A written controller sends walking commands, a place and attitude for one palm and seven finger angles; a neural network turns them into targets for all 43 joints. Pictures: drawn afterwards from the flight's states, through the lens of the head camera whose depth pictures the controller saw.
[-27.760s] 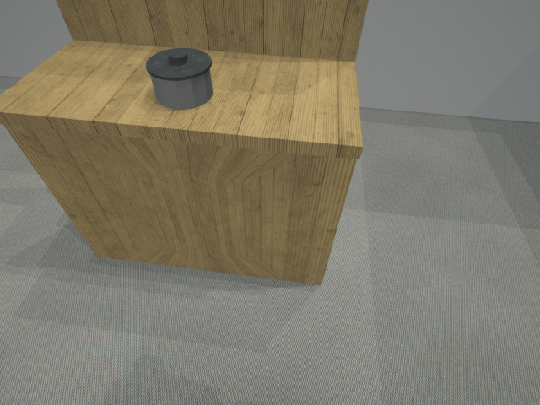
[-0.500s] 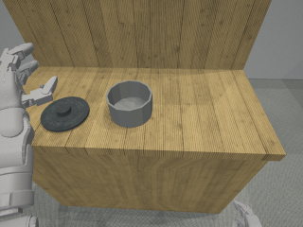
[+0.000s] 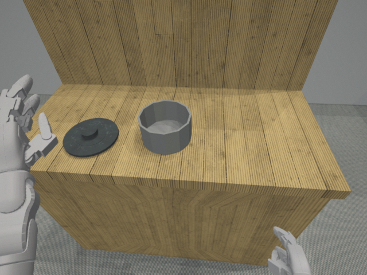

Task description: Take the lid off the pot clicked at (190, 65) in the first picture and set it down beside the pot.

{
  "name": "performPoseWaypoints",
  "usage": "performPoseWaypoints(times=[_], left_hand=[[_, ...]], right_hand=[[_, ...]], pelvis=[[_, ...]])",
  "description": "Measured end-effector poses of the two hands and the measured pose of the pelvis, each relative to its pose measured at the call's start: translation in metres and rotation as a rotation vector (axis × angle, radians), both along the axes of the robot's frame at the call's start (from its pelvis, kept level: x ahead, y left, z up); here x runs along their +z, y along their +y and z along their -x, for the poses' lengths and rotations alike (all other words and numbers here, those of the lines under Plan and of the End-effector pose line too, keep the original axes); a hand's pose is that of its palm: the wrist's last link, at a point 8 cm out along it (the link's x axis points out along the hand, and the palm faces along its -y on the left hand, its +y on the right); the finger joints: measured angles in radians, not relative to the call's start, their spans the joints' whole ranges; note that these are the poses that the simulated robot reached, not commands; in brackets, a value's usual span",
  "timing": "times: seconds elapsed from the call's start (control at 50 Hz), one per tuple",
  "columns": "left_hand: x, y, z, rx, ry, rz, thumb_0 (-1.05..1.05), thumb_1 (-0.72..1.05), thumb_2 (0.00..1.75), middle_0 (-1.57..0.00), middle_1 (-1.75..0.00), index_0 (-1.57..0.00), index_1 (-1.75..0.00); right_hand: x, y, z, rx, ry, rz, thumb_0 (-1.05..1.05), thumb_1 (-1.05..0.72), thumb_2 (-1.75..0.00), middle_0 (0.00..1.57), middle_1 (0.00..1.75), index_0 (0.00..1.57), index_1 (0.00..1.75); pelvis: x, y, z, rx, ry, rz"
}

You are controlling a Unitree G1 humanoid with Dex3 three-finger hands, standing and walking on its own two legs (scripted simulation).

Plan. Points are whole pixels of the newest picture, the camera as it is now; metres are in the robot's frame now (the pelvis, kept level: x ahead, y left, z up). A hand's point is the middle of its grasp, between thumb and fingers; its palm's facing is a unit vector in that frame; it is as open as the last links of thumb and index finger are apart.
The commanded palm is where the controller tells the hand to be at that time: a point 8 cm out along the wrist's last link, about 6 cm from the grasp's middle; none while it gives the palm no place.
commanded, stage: draw the hand back to the body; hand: left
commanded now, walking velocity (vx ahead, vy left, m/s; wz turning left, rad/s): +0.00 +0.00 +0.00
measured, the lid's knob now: (89, 131) +0.49 +0.35 +0.01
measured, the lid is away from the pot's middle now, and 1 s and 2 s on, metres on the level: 0.24 0.24 0.24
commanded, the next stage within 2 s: step back with the hand held close in 0.68 s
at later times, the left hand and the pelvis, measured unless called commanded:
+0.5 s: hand (26, 183) +0.19 +0.26 +0.20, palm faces +0.42 -0.85 -0.33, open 7.4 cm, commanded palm +0.12 +0.30 +0.20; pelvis -0.01 +0.02 +0.00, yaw +0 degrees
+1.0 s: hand (15, 194) +0.17 +0.27 +0.19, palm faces +0.37 -0.82 -0.44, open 7.4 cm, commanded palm +0.11 +0.32 +0.20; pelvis -0.02 +0.04 +0.00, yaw +0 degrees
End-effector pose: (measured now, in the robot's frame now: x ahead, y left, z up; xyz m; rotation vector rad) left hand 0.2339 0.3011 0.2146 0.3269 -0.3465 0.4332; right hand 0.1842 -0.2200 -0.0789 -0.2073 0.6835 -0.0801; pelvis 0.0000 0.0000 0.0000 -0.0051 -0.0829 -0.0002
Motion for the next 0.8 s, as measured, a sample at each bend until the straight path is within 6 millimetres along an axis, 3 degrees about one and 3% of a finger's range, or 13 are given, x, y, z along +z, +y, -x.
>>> performPoseWaypoints(times=[0.58,0.8], left_hand=[[-0.01,0.002,0.097,-0.022,0.057,-0.098,0.02,0.89,0.9,-0.21,-0.3,-0.21,-0.3],[-0.01,0.006,0.107,0.0,0.048,-0.098,0.02,0.89,0.9,-0.21,-0.3,-0.21,-0.3]], right_hand=[[0.013,0.036,0.001,0.052,-0.067,0.008,0.01,-0.9,-0.9,0.21,0.3,0.2,0.3],[0.013,0.046,0.002,0.077,-0.079,0.007,0.01,-0.9,-0.9,0.21,0.3,0.2,0.3]], pelvis=[[-0.001,0.023,0.008,0.006,-0.028,0.011],[-0.001,0.025,0.013,0.013,-0.037,0.013]])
